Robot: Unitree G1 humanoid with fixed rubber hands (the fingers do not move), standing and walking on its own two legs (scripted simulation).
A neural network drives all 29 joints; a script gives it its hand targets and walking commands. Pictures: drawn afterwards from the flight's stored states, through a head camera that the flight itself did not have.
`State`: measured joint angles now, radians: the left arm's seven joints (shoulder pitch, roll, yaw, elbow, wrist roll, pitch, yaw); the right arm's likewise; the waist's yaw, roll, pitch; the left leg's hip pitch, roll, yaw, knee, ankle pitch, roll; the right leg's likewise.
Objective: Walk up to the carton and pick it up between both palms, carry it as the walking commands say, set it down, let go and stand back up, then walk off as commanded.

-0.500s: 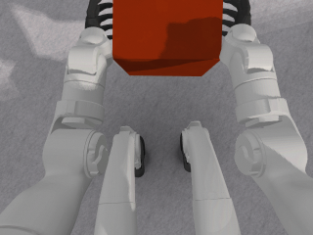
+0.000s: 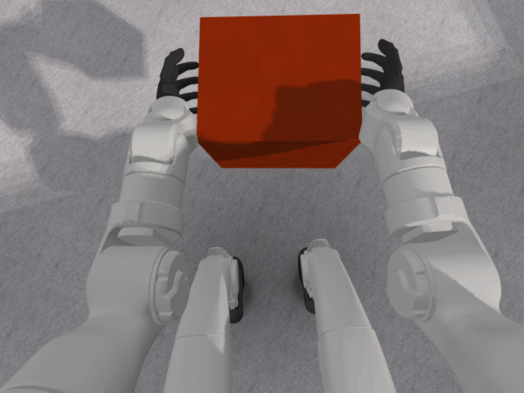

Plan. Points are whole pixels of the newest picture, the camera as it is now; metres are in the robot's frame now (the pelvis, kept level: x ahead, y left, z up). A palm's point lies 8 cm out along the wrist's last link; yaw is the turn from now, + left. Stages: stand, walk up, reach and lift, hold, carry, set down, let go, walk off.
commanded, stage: reach and lift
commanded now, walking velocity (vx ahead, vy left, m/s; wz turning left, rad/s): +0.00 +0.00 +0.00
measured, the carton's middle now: (278, 104) +0.52 -0.02 -0.08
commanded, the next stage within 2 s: hold in 1.92 s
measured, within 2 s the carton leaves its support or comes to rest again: neither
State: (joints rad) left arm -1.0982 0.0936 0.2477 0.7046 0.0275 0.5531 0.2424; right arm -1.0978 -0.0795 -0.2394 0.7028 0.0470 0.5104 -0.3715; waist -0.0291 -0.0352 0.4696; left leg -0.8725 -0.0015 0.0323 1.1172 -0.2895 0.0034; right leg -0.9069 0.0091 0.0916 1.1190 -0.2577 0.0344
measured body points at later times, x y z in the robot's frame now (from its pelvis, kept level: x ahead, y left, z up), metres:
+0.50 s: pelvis +0.07 +0.00 +0.06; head +0.09 +0.01 +0.51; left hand +0.48 +0.14 +0.11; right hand +0.47 -0.16 +0.11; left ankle +0.16 +0.12 -0.63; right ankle +0.18 -0.13 -0.63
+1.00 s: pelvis +0.13 +0.01 +0.10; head +0.06 +0.02 +0.54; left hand +0.46 +0.15 +0.16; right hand +0.45 -0.15 +0.16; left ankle +0.16 +0.12 -0.63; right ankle +0.18 -0.13 -0.63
